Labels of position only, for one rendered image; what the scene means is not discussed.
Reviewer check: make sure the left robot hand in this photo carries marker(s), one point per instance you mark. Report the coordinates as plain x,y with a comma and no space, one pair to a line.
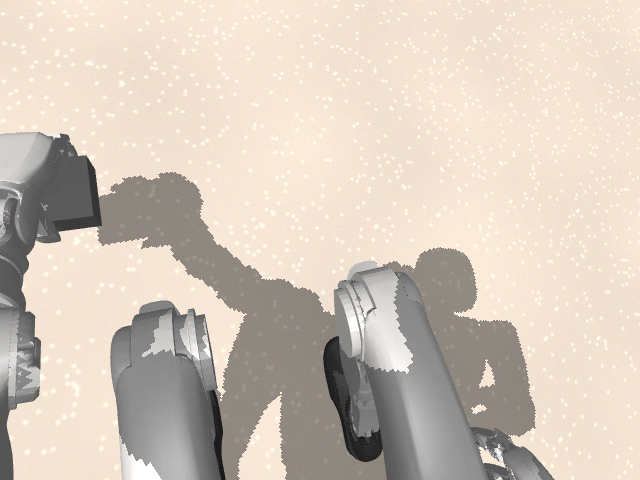
32,160

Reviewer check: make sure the right robot hand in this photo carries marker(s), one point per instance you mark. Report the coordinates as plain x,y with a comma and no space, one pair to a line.
520,463

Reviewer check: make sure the small box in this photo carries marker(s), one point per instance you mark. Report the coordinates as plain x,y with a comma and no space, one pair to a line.
71,201

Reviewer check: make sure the left robot arm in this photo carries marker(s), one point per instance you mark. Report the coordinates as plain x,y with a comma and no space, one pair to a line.
20,350

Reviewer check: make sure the right robot foot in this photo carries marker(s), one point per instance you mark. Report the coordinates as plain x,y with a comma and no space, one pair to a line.
361,448

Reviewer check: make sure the left robot foot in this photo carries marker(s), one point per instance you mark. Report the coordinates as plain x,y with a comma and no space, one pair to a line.
219,432

